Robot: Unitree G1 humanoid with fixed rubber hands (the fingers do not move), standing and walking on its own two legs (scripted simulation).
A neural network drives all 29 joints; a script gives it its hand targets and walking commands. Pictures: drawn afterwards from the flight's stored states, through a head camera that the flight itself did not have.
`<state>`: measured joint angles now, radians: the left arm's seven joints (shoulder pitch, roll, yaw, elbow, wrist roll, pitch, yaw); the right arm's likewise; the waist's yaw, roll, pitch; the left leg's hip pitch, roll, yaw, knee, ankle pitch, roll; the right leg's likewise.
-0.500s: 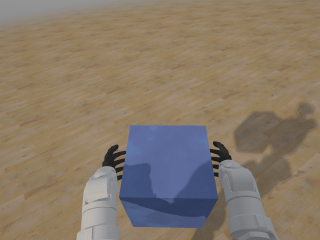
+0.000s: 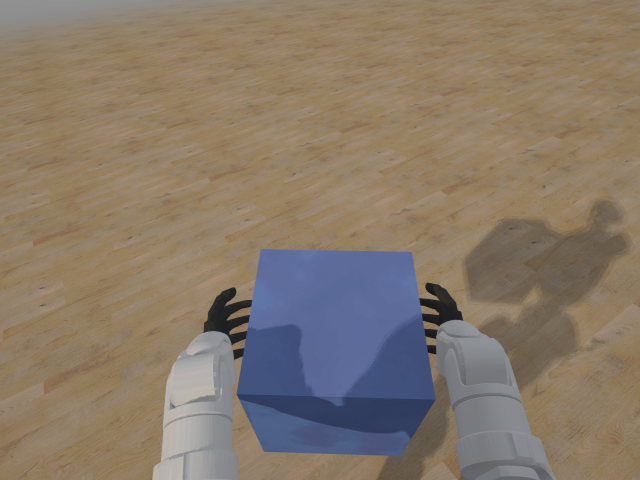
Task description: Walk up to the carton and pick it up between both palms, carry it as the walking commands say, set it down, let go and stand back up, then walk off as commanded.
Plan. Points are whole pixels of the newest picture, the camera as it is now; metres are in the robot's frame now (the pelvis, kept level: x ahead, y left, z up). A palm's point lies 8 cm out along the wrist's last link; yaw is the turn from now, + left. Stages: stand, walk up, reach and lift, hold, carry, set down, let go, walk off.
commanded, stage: hold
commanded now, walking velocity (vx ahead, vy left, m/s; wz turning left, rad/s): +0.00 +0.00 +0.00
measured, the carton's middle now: (333, 357) +0.32 +0.01 -0.03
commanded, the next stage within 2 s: carry in 0.26 s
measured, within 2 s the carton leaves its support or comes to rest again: neither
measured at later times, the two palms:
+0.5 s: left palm (183, 356) +0.27 +0.19 +0.07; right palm (426, 334) +0.28 -0.11 +0.07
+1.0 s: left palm (232, 342) +0.27 +0.13 +0.09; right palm (479, 323) +0.29 -0.17 +0.08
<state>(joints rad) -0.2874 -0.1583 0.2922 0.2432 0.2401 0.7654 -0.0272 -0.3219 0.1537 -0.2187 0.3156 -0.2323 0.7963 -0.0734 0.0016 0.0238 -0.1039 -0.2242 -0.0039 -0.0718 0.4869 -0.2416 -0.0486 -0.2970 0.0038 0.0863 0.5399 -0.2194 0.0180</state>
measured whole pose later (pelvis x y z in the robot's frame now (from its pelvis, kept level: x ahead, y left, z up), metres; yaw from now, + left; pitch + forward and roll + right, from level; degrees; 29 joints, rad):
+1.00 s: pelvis +0.02 -0.03 +0.00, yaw +3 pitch +4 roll -1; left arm -0.16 -0.13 0.07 -0.42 0.10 1.25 0.12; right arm -0.16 0.13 -0.14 -0.39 -0.09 1.27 -0.11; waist 0.00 0.02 -0.06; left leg -0.44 0.07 0.05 0.88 -0.49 -0.03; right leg -0.32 0.01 -0.08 0.53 -0.28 -0.03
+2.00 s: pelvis -0.03 -0.14 -0.02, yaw +12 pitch +2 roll -1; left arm -0.06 -0.13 0.04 -0.50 0.09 1.23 0.11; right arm -0.07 0.13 -0.08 -0.46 -0.07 1.26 -0.13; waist 0.00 0.01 -0.08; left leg -0.38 0.05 0.13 0.69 -0.32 0.01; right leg -0.41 0.02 -0.23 0.66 -0.31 -0.09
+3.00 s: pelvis -0.06 -0.30 +0.00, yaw +8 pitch +4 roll -3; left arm -0.04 -0.13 0.03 -0.53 0.08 1.24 0.12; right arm -0.05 0.13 -0.07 -0.48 -0.07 1.24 -0.12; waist 0.00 0.01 -0.08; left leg -0.37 0.15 0.17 0.59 -0.27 0.00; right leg -0.50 -0.02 -0.03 0.93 -0.41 0.00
